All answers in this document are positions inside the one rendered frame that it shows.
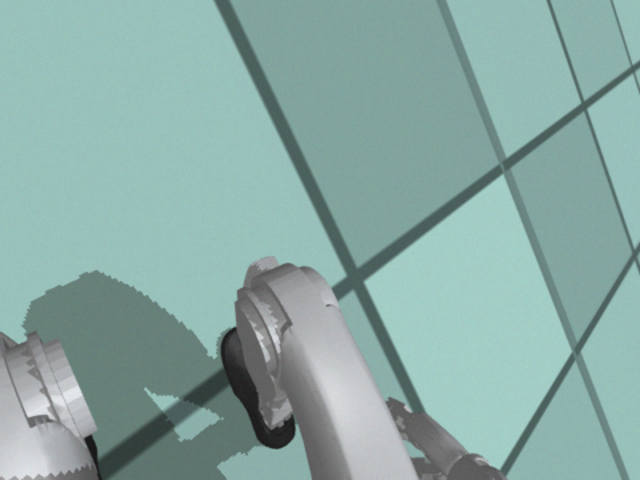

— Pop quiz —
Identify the left robot foot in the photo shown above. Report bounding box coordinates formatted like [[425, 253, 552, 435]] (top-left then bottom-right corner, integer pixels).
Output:
[[84, 435, 102, 480]]

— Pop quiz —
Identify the right robot arm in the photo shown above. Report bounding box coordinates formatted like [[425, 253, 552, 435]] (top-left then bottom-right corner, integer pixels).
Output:
[[447, 453, 508, 480]]

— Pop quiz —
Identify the right robot foot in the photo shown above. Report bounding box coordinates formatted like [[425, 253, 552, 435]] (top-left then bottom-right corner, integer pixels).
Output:
[[221, 327, 295, 449]]

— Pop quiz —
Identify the right robot hand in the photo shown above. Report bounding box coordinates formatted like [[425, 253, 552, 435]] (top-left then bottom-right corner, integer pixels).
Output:
[[385, 397, 470, 480]]

